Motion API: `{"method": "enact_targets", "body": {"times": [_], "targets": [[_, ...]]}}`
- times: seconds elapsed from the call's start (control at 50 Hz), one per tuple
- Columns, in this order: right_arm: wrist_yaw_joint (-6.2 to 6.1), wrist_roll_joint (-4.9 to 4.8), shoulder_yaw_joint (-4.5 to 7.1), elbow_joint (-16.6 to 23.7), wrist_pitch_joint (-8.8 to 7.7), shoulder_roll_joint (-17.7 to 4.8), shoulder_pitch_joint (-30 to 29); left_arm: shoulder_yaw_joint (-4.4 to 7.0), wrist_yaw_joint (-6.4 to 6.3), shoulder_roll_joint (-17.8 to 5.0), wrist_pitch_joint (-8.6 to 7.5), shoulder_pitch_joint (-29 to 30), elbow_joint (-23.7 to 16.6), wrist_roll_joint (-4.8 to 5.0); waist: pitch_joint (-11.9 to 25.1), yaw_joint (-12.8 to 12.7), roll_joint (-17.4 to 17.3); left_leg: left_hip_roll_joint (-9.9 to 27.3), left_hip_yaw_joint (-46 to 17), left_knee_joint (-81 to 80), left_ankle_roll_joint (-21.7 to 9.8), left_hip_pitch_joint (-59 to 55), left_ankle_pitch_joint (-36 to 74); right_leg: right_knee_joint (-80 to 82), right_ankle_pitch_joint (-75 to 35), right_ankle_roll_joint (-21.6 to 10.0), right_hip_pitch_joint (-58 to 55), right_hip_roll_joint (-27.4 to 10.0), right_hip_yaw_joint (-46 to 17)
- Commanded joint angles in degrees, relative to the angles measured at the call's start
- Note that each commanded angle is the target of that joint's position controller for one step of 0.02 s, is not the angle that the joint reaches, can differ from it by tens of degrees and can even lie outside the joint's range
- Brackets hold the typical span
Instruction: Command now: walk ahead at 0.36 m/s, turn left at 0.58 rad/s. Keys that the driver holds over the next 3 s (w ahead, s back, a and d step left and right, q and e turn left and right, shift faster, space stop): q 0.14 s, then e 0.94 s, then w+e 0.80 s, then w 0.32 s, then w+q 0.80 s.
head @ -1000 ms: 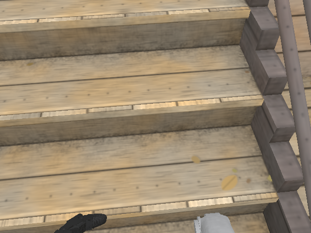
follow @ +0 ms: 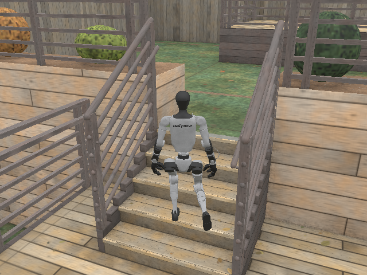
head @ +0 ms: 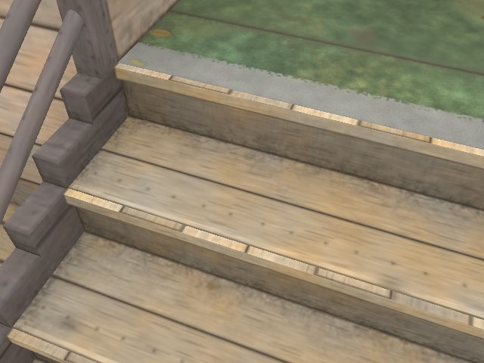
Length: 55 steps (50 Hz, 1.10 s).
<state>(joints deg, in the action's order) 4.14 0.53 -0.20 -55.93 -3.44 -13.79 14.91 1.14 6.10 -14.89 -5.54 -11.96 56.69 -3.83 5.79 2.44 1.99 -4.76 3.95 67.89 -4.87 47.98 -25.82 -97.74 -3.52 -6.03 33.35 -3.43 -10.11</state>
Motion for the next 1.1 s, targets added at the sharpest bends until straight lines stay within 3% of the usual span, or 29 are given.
{"method": "enact_targets", "body": {"times": [0.02,0.08,0.1,0.14,0.2,0.24,0.28,0.3,0.32,0.34,0.36,0.38,0.4,0.44,0.46,0.48,0.5,0.52,0.54,0.56,0.58,0.6,0.64,0.72,0.78,0.84,0.92,1.06,1.1], "targets": [[1.00,2.47,-0.64,-0.88,-1.23,-1.59,0.51,-0.83,-2.14,2.85,-0.51,-0.51,-5.45,2.39,2.11,-6.79,-2.93,11.81,-39.57,-38.95,-7.01,-14.86,14.29,-23.73,-2.62,-3.29,25.37,4.73,-4.48],[0.11,2.27,-0.84,1.21,-3.26,-0.56,-7.90,0.35,-3.34,-2.22,0.93,1.22,-6.27,2.90,0.37,-11.05,-2.73,10.12,-24.81,-43.06,-5.36,-9.32,22.84,-18.85,4.96,-0.38,25.34,1.34,0.50],[-0.73,3.16,-0.98,-0.30,-3.73,-0.41,-2.27,-0.23,-3.77,-0.56,0.92,2.74,-7.43,3.39,1.16,-9.47,-9.47,8.42,-22.80,-44.10,-5.74,-12.97,26.14,-30.36,9.97,-0.50,28.71,3.06,4.36],[-2.01,4.33,-1.59,-3.78,-3.50,1.43,9.65,-1.62,-4.33,1.09,0.75,6.77,-8.79,2.69,0.71,-4.58,-6.21,9.04,-23.49,-44.07,-6.87,-24.18,27.42,-41.20,19.49,-0.16,40.94,4.53,5.68],[-1.50,5.55,-2.10,-5.19,-2.52,1.28,15.90,-2.42,-4.44,1.76,1.22,9.74,-11.23,2.77,-2.48,-3.19,-0.44,11.30,-21.34,-43.08,-5.88,-31.65,23.53,-34.04,15.58,0.11,49.22,1.75,4.78],[-0.68,4.61,-2.09,-1.33,-3.15,-0.82,14.47,-1.83,-4.70,-1.01,2.33,9.69,-12.06,2.04,-2.37,-2.79,-4.26,9.69,-17.45,-45.35,-6.04,-28.84,22.98,-26.05,10.48,4.42,44.81,-0.01,8.68],[-0.78,4.23,-1.33,-1.67,-3.65,-3.21,18.99,-1.78,-4.77,-1.45,3.32,12.42,-12.77,3.16,-6.03,-0.20,-5.50,14.89,-21.86,-45.82,-8.46,-34.58,31.40,-28.72,13.31,7.80,50.44,-0.89,7.55],[-5.29,-1.47,0.37,-3.65,-2.02,0.55,14.10,-3.98,-8.36,11.64,5.41,22.82,-17.57,1.82,-10.57,-0.67,1.12,13.31,-17.23,-54.89,-6.70,-26.13,26.22,-13.60,20.70,5.59,40.69,1.73,16.53],[-7.37,-1.77,0.36,-3.40,-1.57,-0.50,17.41,-4.51,-9.61,10.75,6.51,24.24,-18.63,2.85,-12.87,2.19,-3.35,14.30,-19.84,-61.64,-7.49,-24.99,31.43,-4.46,23.78,4.90,33.75,0.17,19.47],[-2.25,3.52,-0.34,-1.48,-2.83,-4.94,16.91,-3.26,-5.44,2.29,5.96,18.55,-17.80,2.33,-3.64,0.14,-12.13,19.91,-24.93,-53.10,-9.43,-38.86,28.83,0.05,22.31,7.27,42.78,-4.34,9.04],[-0.01,3.44,0.83,0.05,-3.55,-6.16,11.71,-2.53,-4.05,1.29,5.71,14.43,-15.50,1.83,-3.27,-2.72,-8.45,21.08,-19.81,-52.10,-7.59,-46.19,33.14,2.72,23.36,7.46,43.21,-3.92,7.60],[0.73,2.09,0.28,5.06,-4.41,-4.63,1.03,-2.81,-2.68,2.61,5.82,11.00,-14.23,1.02,-2.03,-6.93,-6.12,18.22,-11.57,-52.02,-6.01,-34.35,48.63,11.67,21.35,7.70,23.14,-2.42,13.71],[0.56,0.58,0.58,5.50,-5.29,-6.65,2.26,-2.86,-1.73,1.93,6.44,14.40,-14.38,1.30,0.34,-5.01,-7.55,16.94,-11.81,-52.89,-8.07,-28.73,66.36,16.17,22.11,8.55,10.62,1.76,19.23],[0.23,-2.03,2.56,3.14,-5.19,-11.22,5.57,-1.81,-1.62,0.34,5.51,10.68,-14.45,3.17,1.57,-5.46,-10.25,15.13,-9.37,-45.67,-8.56,-42.15,87.64,32.86,19.68,5.51,5.86,7.17,21.31],[0.52,0.44,3.09,3.34,-4.46,-9.35,12.92,-1.11,-2.98,-4.46,4.26,8.79,-14.34,4.13,11.31,-0.32,-5.24,11.05,-7.22,-36.45,-4.46,-40.83,95.29,29.91,-8.33,-3.79,-4.21,3.96,8.01],[-0.40,1.17,4.08,6.47,-3.42,-8.28,8.73,-0.36,-3.68,-5.74,3.85,3.49,-14.10,2.23,20.20,-2.32,2.34,7.09,-7.68,-29.47,-1.55,-31.58,72.35,43.78,-4.54,-9.38,-15.47,-0.16,-6.95],[-0.25,1.81,4.30,11.81,-1.34,-6.30,-2.19,0.88,-4.09,-8.01,3.74,-6.37,-13.23,-0.66,19.08,-9.91,17.15,-2.10,-10.85,-12.28,2.08,-13.77,16.56,64.84,14.78,-14.35,-25.49,-6.24,-29.38],[0.43,1.40,5.51,10.95,0.20,-5.80,-3.64,1.59,-4.04,-8.57,2.26,-11.58,-11.50,-1.38,13.89,-12.03,17.34,-3.29,-21.73,14.76,2.73,-5.20,9.57,71.49,36.19,-13.24,-19.75,-7.85,-42.88],[-0.41,0.51,5.04,9.66,0.27,-3.56,-1.96,1.81,-4.53,-8.49,1.04,-9.08,-9.59,-0.68,5.75,-10.12,10.22,-2.49,-24.71,22.75,1.58,0.40,16.15,71.68,47.61,-11.11,-12.53,-6.16,-41.13],[-1.13,0.98,3.98,9.66,-0.23,-1.49,-1.62,1.76,-4.69,-6.91,0.34,-1.35,-8.63,1.71,0.51,-5.37,2.93,-0.70,-21.79,26.98,0.80,2.82,19.57,68.03,49.01,-10.40,-5.34,-4.95,-33.49],[-1.90,1.86,3.46,9.56,-0.51,-2.56,-3.43,0.62,-4.73,-3.13,-0.24,4.01,-8.88,3.10,-1.28,-2.71,-4.92,1.89,-17.57,27.50,0.56,1.33,20.28,64.38,44.83,-9.70,1.03,-3.47,-25.19],[-2.90,2.64,2.77,9.97,-0.38,-1.86,-4.80,-0.58,-4.80,0.27,-0.72,7.64,-8.93,3.52,-0.46,-0.41,-6.66,3.80,-16.11,24.49,0.03,-0.08,19.61,63.91,39.91,-8.42,4.83,-1.34,-19.55],[-4.36,2.81,2.72,10.13,0.20,-3.14,-5.71,-1.92,-5.87,3.63,-1.77,12.91,-11.31,4.44,2.26,1.19,-3.31,5.69,-14.51,19.45,2.50,-2.75,17.86,64.12,30.63,-5.50,6.33,2.01,-11.73],[-3.48,2.04,3.03,9.88,-1.20,-4.81,-6.77,-0.74,-5.86,-0.48,-2.42,8.40,-12.10,3.22,3.39,-1.97,0.74,4.26,-11.41,25.18,4.27,0.56,17.04,64.25,23.58,-7.02,2.88,1.78,-7.75],[-5.93,1.44,3.46,13.93,-0.78,-6.26,-12.72,-0.31,-5.35,-2.62,-0.98,2.34,-12.44,1.96,5.26,-4.73,0.99,5.95,-12.74,20.87,8.40,7.07,14.51,66.35,24.08,-9.80,-5.61,-1.82,-18.09],[-7.88,2.64,3.22,14.17,0.94,-5.96,-13.62,-0.48,-5.05,-1.36,-1.28,1.60,-14.56,2.38,5.62,-6.36,4.43,5.30,-15.23,23.96,11.88,13.64,15.82,66.12,27.92,-12.53,-12.52,-3.88,-25.13],[-7.22,3.73,3.88,14.54,0.23,-6.45,-11.27,-1.18,-4.76,-0.85,-1.30,6.11,-18.91,3.79,4.40,-4.62,3.07,5.54,-13.45,23.48,11.84,6.87,15.94,62.42,24.95,-12.20,-5.15,-2.15,-22.96],[-6.30,1.99,1.61,19.72,-0.22,-4.19,-15.28,-1.85,-7.10,-0.87,-0.23,-0.47,-21.03,4.06,5.99,-8.91,6.68,4.69,-15.10,14.81,11.75,8.06,6.74,53.60,10.95,-12.16,-10.65,-4.08,-31.64],[-5.29,2.48,1.56,20.15,-0.75,-4.08,-14.26,-1.52,-7.44,-2.40,0.44,-0.15,-20.97,3.53,5.81,-8.10,5.85,4.38,-15.01,7.42,10.88,3.01,7.94,52.58,22.54,-9.47,-6.15,-0.60,-30.90]]}}
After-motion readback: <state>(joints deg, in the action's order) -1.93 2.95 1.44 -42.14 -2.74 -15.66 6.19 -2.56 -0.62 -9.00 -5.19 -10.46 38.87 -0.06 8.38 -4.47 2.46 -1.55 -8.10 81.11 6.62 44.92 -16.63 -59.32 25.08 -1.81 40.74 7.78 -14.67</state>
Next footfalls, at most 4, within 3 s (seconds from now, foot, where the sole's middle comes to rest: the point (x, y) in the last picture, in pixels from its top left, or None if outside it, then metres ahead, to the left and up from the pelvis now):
0.44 right None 0.35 -0.13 -0.50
1.14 left None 0.36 0.22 -0.51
1.48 right None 0.36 0.06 -0.50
1.76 left None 0.38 0.36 -0.53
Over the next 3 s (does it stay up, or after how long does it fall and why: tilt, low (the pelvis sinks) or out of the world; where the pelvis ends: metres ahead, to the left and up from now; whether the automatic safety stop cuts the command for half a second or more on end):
stays up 0.15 0.18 0.09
